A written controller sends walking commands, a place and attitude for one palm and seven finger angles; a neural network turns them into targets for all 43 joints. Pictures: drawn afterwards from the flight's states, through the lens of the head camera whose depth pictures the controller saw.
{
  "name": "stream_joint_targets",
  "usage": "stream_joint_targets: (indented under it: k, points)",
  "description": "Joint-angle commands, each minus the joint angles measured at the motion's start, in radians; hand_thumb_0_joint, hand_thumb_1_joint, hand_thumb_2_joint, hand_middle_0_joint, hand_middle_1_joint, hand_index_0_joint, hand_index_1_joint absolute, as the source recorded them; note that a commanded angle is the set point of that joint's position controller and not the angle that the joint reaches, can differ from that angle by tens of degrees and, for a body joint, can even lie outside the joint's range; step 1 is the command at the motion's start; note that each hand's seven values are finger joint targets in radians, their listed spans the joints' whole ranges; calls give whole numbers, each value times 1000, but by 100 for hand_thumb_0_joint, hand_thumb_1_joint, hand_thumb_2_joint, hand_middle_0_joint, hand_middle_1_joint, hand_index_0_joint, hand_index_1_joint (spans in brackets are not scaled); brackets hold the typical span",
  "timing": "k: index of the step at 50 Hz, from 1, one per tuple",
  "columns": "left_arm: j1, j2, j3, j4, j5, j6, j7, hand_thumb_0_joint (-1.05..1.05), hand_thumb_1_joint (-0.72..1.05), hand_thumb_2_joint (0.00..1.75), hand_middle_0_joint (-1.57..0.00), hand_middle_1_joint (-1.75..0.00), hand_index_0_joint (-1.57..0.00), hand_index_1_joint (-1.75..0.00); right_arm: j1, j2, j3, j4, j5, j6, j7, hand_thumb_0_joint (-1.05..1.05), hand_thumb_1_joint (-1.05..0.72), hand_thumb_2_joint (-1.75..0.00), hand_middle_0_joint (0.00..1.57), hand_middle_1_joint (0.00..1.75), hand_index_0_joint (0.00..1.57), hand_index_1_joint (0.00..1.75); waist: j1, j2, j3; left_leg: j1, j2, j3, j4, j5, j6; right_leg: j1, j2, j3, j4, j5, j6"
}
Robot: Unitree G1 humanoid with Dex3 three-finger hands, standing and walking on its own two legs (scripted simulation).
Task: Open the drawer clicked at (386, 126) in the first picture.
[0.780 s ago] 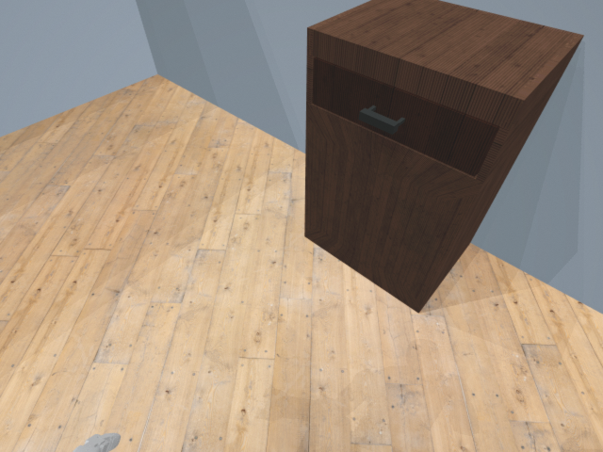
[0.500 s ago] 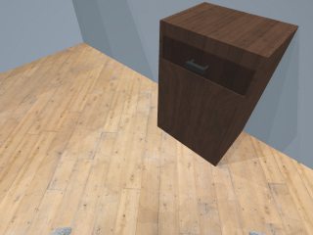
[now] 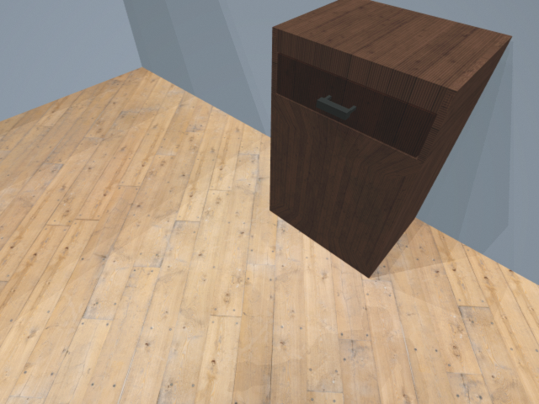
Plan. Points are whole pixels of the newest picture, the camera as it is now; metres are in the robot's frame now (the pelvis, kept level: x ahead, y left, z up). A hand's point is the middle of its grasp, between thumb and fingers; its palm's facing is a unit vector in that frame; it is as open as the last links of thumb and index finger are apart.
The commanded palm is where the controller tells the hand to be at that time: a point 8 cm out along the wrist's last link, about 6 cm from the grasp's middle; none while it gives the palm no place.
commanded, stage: stand and wait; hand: left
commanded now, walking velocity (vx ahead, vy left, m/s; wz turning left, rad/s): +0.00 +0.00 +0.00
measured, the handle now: (336, 105) +0.93 -0.15 -0.05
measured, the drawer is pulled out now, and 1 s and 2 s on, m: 0.00 0.00 0.00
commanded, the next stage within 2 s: look at it before walking up in 0.04 s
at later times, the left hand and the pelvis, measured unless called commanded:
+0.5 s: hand out of the picture +0.08 +0.25 -0.15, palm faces -0.03 -0.94 -0.34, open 7.3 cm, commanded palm none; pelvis +0.00 +0.00 +0.00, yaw +0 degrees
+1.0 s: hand out of the picture +0.07 +0.24 -0.16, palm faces +0.07 -0.95 -0.32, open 7.3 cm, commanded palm none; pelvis +0.00 +0.00 -0.01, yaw +5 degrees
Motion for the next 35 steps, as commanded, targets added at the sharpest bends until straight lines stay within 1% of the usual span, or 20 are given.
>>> stream_joint_targets:
  k: [1,2,3,4,5,6,8,11,12,13,17,22,24,28,33,35]
  points:
    - [-52,205,38,-66,0,-28,15,0,90,90,-20,-30,-20,-30,-57,-202,-40,-69,4,-30,-9,0,-90,-90,20,30,20,30,6,-2,-66,-10,108,-96,-67,93,45,3,-119,112,-80,68,-28]
    - [-55,204,37,-66,0,-27,15,0,90,90,-20,-30,-20,-30,-62,-202,-40,-68,3,-30,-9,0,-90,-90,20,30,20,30,7,2,-51,-16,106,-96,-72,83,44,-7,-119,113,-84,57,-27]
    - [-56,205,37,-65,1,-27,14,0,90,90,-20,-30,-20,-30,-59,-203,-40,-67,3,-29,-8,0,-90,-90,20,30,20,30,6,-6,-50,-19,106,-96,-75,70,43,-9,-117,116,-87,40,-26]
    - [-55,202,37,-66,0,-26,13,0,90,90,-20,-30,-20,-30,-62,-203,-40,-66,3,-30,-8,0,-90,-90,20,30,20,30,7,3,-46,-18,105,-97,-77,65,44,-15,-117,117,-89,33,-27]
    - [-55,203,37,-64,1,-27,13,0,90,90,-20,-30,-20,-30,-64,-202,-40,-66,3,-29,-8,0,-90,-90,20,30,20,30,7,-9,-35,-21,105,-95,-79,57,44,-23,-117,118,-93,24,-26]
    - [-57,204,37,-66,2,-27,13,0,90,90,-20,-30,-20,-30,-56,-202,-40,-66,3,-28,-7,0,-90,-90,20,30,20,30,5,-7,-46,-21,106,-96,-77,58,44,-17,-117,117,-93,19,-27]
    - [-58,202,39,-68,3,-27,13,0,90,90,-20,-30,-20,-30,-57,-201,-41,-66,2,-30,-7,0,-90,-90,20,30,20,30,6,-13,-43,-22,103,-98,-79,54,44,-22,-116,121,-95,11,-26]
    - [-59,202,40,-71,3,-28,14,0,90,90,-20,-30,-20,-30,-53,-201,-41,-68,3,-31,-7,0,-90,-90,20,30,20,30,4,-7,-62,-11,107,-99,-75,77,44,-12,-117,116,-89,38,-26]
    - [-57,201,38,-71,2,-29,14,0,90,90,-20,-30,-20,-30,-58,-200,-41,-70,3,-32,-7,0,-90,-90,20,30,20,30,7,-9,-61,-9,108,-97,-73,86,45,-13,-118,117,-89,51,-27]
    - [-59,201,39,-71,3,-29,13,0,90,90,-20,-30,-20,-30,-59,-201,-41,-69,3,-32,-7,0,-90,-90,20,30,20,30,5,-10,-57,-9,108,-96,-75,92,44,-14,-117,115,-87,60,-26]
    - [-57,201,40,-70,2,-30,14,0,90,90,-20,-30,-20,-30,-61,-200,-41,-69,3,-32,-8,0,-90,-90,20,30,20,30,5,-3,-71,2,109,-95,-70,121,42,0,-119,113,-81,98,-27]
    - [-57,202,39,-70,2,-30,14,0,90,90,-20,-30,-20,-30,-64,-201,-39,-68,5,-31,-8,0,-90,-90,20,30,20,30,7,-2,-67,2,110,-94,-71,122,42,4,-120,110,-87,103,-25]
    - [-58,203,39,-69,2,-30,13,0,90,90,-20,-30,-20,-30,-65,-203,-39,-69,5,-32,-9,0,-90,-90,20,30,20,30,6,-3,-75,8,111,-93,-73,130,41,11,-120,109,-84,113,-25]
    - [-54,203,38,-66,1,-30,14,0,90,90,-20,-30,-20,-30,-71,-203,-39,-68,5,-31,-10,0,-90,-90,20,30,20,30,7,11,-69,12,111,-93,-75,134,41,10,-120,108,-87,121,-25]
    - [-55,203,39,-67,1,-31,15,0,90,90,-20,-30,-20,-30,-66,-203,-38,-67,6,-31,-10,0,-90,-90,20,30,20,30,5,-5,-86,24,113,-95,-74,164,41,28,-123,106,-85,157,-27]
    - [-52,204,38,-65,1,-31,14,0,90,90,-20,-30,-20,-30,-73,-204,-38,-67,6,-31,-10,0,-90,-90,20,30,20,30,8,4,-74,24,111,-93,-76,161,40,23,-123,106,-90,155,-26]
